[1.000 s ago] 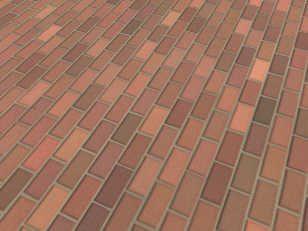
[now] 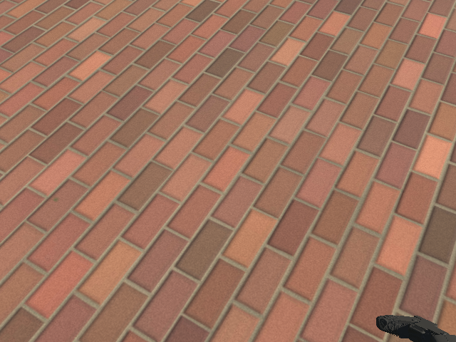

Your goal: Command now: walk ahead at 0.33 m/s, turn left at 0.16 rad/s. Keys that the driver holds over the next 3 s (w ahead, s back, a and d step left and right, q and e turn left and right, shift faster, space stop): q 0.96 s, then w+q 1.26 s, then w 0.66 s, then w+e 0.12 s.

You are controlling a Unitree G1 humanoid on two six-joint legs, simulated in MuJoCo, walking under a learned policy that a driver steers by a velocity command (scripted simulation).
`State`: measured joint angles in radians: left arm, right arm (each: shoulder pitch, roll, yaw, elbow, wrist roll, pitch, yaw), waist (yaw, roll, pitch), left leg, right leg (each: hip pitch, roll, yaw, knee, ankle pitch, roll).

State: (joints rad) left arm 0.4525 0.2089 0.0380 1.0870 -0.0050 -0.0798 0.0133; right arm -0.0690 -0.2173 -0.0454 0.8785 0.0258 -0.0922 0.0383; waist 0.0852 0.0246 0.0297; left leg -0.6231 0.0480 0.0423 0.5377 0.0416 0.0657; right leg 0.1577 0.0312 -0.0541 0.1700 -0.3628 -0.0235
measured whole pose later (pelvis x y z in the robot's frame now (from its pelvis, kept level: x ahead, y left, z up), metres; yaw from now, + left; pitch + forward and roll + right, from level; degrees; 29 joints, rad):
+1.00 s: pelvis +0.18 +0.04 +0.00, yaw +33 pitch +2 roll +0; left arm 0.16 0.31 0.08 0.79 0.00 0.00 0.03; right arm 0.14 -0.30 -0.09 0.64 0.02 0.06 0.01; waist 0.03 -0.02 0.04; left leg -0.32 -0.01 0.03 0.56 -0.26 0.05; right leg -0.31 -0.14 -0.13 0.66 -0.40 0.06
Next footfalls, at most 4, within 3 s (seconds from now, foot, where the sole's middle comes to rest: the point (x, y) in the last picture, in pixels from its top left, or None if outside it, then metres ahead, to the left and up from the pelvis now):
0.06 left None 0.23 0.11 -0.77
0.56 right None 0.28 -0.09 -0.77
0.98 left None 0.17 0.16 -0.77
1.44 right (221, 341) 0.45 0.11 -0.77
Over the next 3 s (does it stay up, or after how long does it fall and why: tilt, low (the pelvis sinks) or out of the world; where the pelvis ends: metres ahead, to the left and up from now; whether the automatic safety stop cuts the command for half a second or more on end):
stays up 0.57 0.90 0.00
